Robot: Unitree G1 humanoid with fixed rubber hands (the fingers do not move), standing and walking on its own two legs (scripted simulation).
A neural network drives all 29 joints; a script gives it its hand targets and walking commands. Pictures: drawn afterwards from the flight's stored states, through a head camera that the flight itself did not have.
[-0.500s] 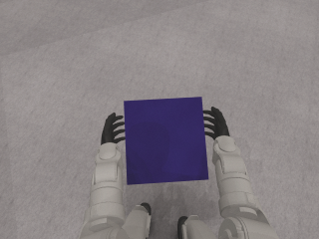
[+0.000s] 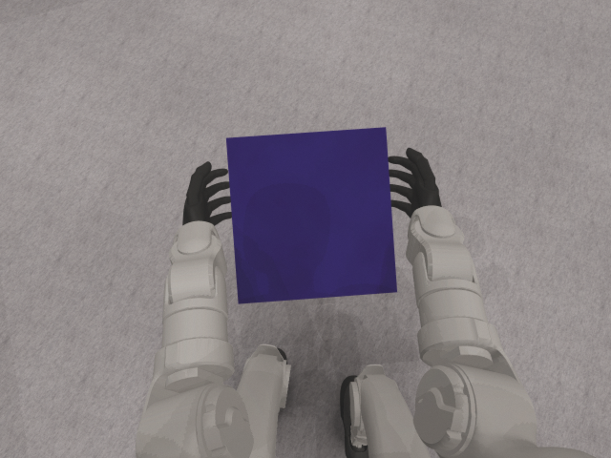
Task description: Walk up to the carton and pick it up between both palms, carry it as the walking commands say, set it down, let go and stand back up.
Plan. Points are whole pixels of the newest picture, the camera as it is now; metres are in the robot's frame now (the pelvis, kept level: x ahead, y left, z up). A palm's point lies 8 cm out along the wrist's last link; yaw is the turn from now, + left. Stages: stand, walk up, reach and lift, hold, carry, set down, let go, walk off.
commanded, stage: set down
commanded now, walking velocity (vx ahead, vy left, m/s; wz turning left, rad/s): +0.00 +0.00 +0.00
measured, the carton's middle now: (310, 217) +0.45 +0.06 -0.15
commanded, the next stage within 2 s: none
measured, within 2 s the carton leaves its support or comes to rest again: neither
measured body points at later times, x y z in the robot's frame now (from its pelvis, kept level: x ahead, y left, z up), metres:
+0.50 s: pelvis +0.00 +0.00 -0.08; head +0.23 +0.02 +0.31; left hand +0.43 +0.21 -0.16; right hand +0.48 -0.08 -0.15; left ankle +0.10 +0.12 -0.63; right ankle +0.05 -0.11 -0.63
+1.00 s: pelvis -0.03 +0.00 -0.15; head +0.24 +0.03 +0.21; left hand +0.45 +0.22 -0.24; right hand +0.50 -0.07 -0.23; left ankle +0.10 +0.12 -0.63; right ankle +0.05 -0.11 -0.63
